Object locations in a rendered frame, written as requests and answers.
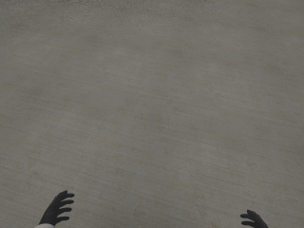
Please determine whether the left robot hand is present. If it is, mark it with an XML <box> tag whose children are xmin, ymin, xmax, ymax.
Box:
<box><xmin>38</xmin><ymin>190</ymin><xmax>75</xmax><ymax>226</ymax></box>

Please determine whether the right robot hand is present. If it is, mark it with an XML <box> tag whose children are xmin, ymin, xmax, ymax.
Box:
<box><xmin>240</xmin><ymin>210</ymin><xmax>269</xmax><ymax>228</ymax></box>

